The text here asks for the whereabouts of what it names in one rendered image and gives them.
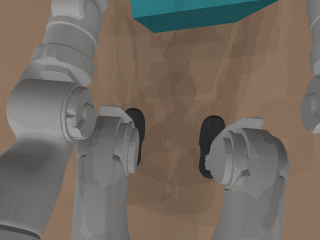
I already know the robot left forearm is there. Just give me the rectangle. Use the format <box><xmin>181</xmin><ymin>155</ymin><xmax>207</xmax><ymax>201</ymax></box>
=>
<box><xmin>6</xmin><ymin>0</ymin><xmax>110</xmax><ymax>125</ymax></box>

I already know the left robot upper arm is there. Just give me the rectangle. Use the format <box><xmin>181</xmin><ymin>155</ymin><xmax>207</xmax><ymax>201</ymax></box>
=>
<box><xmin>0</xmin><ymin>78</ymin><xmax>97</xmax><ymax>240</ymax></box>

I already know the right robot upper arm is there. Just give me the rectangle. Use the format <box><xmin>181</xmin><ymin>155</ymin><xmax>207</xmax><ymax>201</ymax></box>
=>
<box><xmin>300</xmin><ymin>74</ymin><xmax>320</xmax><ymax>135</ymax></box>

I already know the carton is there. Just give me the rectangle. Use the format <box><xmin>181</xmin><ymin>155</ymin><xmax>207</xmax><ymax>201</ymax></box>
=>
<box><xmin>130</xmin><ymin>0</ymin><xmax>278</xmax><ymax>33</ymax></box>

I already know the robot right forearm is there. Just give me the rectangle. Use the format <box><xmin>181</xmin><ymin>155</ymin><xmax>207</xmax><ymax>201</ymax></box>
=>
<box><xmin>306</xmin><ymin>0</ymin><xmax>320</xmax><ymax>75</ymax></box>

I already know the robot right foot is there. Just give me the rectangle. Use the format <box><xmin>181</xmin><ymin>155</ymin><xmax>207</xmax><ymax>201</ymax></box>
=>
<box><xmin>199</xmin><ymin>115</ymin><xmax>226</xmax><ymax>179</ymax></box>

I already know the left robot thigh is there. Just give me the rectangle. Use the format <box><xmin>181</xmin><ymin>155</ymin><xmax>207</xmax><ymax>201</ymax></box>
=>
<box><xmin>71</xmin><ymin>115</ymin><xmax>140</xmax><ymax>240</ymax></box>

